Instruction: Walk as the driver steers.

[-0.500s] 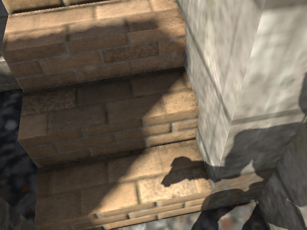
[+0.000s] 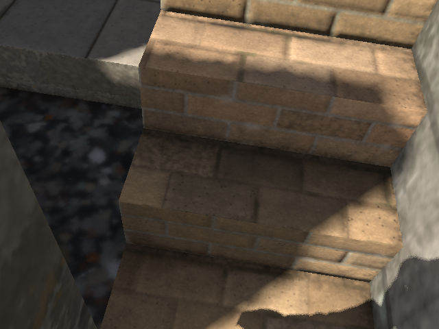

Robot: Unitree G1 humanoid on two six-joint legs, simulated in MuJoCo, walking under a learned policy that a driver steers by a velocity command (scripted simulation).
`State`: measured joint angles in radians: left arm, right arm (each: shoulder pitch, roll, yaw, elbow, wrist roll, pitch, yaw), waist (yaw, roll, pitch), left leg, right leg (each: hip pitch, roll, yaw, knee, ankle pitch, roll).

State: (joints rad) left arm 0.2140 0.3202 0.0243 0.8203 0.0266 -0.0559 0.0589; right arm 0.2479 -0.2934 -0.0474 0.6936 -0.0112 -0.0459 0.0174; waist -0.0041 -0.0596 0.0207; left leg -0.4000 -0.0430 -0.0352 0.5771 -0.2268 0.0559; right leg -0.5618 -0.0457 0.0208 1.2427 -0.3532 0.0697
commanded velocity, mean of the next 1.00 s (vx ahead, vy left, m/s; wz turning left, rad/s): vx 0.11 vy -0.05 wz -0.06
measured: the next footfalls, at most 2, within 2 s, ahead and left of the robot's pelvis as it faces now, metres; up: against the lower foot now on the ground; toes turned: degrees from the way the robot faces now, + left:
right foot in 0.48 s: +0.18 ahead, -0.16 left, +0.00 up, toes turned +11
left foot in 0.92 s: +0.13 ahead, +0.05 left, +0.00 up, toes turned -10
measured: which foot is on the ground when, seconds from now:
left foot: down 0.00-0.48, up 0.50-0.90, down 0.92-1.00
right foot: up 0.00-0.46, down 0.48-0.92, up 0.94-1.00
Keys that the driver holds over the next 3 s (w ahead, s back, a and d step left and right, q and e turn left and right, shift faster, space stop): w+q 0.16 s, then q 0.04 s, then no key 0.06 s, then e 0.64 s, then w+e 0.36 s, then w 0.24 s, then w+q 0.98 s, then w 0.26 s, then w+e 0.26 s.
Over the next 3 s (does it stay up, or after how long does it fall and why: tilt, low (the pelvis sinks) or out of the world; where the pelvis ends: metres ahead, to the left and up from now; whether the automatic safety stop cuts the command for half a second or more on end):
stays up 0.06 -0.04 0.01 its command is cut before an obstacle after 1.3 s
